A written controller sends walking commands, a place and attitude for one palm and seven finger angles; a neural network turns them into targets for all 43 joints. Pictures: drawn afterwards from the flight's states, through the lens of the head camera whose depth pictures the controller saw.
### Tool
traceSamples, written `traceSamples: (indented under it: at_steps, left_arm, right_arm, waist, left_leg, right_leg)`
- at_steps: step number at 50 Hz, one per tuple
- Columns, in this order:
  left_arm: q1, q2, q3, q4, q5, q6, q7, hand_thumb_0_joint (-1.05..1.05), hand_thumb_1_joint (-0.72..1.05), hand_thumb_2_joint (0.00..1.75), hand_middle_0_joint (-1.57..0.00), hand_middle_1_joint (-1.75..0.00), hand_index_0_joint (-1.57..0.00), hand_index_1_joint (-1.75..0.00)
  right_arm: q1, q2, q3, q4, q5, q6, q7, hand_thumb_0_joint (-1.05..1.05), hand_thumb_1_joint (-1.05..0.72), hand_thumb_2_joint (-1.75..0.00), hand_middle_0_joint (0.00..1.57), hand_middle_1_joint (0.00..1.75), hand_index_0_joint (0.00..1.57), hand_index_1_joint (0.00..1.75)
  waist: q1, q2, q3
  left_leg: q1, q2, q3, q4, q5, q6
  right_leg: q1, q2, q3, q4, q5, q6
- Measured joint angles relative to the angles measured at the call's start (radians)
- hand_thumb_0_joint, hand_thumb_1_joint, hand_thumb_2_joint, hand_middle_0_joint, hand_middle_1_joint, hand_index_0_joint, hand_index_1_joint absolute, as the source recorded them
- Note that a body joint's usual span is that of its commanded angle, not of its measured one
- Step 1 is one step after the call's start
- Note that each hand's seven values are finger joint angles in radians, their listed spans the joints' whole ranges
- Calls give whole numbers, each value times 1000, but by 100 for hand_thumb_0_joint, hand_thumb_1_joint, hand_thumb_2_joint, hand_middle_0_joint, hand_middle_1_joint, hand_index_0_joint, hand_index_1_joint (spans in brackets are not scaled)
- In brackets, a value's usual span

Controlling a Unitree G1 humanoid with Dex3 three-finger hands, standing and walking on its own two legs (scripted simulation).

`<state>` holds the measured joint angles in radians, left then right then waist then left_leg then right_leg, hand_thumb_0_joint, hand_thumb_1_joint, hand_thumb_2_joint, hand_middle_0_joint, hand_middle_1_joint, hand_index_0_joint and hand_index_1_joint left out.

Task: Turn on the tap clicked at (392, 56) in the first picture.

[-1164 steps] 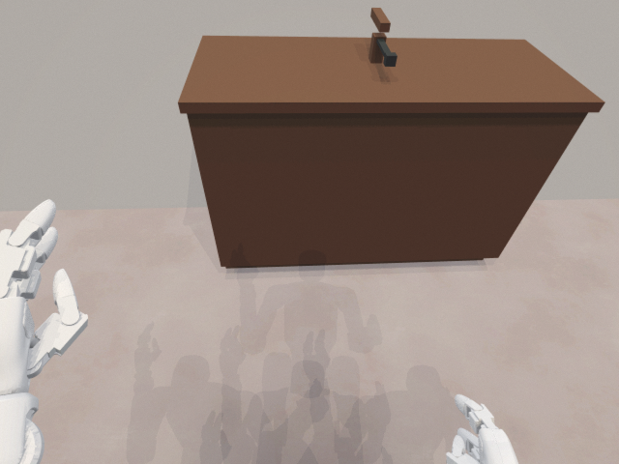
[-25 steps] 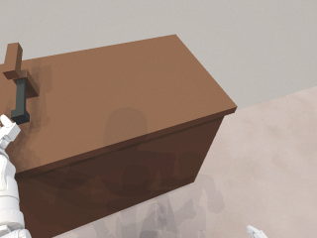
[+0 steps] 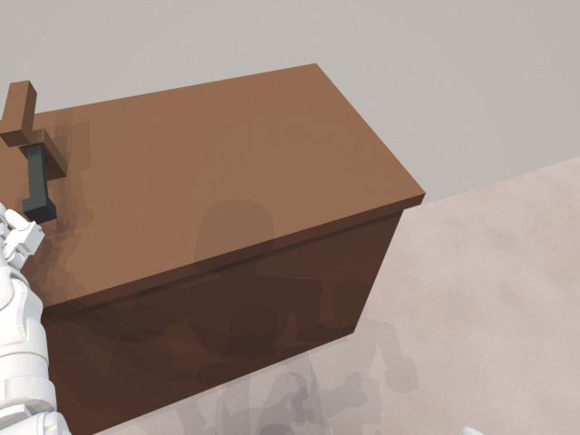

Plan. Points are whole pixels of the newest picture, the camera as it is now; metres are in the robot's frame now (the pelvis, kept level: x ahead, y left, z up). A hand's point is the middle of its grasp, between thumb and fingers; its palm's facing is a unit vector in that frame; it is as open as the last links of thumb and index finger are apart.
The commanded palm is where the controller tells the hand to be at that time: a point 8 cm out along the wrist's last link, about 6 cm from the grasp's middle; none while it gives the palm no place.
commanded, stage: push the lever round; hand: left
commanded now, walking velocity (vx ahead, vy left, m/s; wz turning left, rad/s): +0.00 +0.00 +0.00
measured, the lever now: (40, 209) +0.38 +0.36 +0.11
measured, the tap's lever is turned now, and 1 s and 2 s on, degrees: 6 36 65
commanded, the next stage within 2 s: none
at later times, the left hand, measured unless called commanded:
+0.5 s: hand (77, 213) +0.38 +0.31 +0.10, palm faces +0.71 -0.70 -0.06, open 7.7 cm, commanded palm +0.33 +0.33 +0.10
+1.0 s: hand (106, 198) +0.41 +0.29 +0.10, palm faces +0.78 -0.62 -0.06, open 7.6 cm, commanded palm +0.36 +0.30 +0.10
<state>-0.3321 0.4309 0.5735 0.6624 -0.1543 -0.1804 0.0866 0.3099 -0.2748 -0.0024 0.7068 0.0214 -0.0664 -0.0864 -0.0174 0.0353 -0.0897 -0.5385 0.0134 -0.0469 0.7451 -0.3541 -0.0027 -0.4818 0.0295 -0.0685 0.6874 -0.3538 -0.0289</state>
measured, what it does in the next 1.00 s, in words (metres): stands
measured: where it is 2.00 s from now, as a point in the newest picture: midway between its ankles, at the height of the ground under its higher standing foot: outside the picture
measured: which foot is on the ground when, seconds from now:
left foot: down 0.00-1.00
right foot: down 0.00-1.00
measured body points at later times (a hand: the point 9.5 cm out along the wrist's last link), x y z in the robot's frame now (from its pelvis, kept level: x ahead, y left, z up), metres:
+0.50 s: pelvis +0.00 +0.01 +0.00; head +0.03 +0.00 +0.45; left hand +0.34 +0.35 +0.10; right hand +0.11 -0.25 -0.11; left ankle +0.01 +0.12 -0.71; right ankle -0.01 -0.10 -0.71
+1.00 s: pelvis +0.00 +0.00 +0.00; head +0.03 +0.01 +0.45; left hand +0.36 +0.31 +0.10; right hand +0.09 -0.25 -0.12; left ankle +0.01 +0.12 -0.71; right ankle -0.01 -0.10 -0.71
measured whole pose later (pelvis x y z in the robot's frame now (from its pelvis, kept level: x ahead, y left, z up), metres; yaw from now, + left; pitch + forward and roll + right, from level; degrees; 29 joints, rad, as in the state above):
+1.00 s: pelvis +0.00 +0.00 +0.00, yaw +1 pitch +9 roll -1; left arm -0.56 0.22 0.44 0.74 0.03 -0.12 0.60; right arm 0.27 -0.23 -0.01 0.75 -0.04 -0.02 -0.04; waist -0.05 0.03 -0.11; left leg -0.56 0.00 -0.05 0.75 -0.35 0.00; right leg -0.50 0.02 -0.07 0.70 -0.36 -0.02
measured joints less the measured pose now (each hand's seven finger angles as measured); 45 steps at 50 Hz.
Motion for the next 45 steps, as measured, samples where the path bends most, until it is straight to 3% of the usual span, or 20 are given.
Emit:
traceSamples:
  at_steps: [16,45]
  left_arm:
    - [-54,-112,-91,-40,57,18,190,0,93,91,-15,-15,-16,-15]
    - [-174,-206,-138,19,164,59,481,1,95,91,-15,-15,-15,-15]
  right_arm:
    - [-43,33,16,3,-20,0,11,1,-90,-90,20,30,20,30]
    - [-35,40,-10,35,-54,33,42,1,-91,-90,20,30,20,30]
  waist:
    - [2,1,-2]
    - [-23,-3,-22]
  left_leg:
    - [7,-13,-1,-5,4,6]
    - [-5,-15,1,1,3,6]
  right_leg:
    - [6,-13,-2,2,-2,6]
    - [-7,-15,1,11,-5,8]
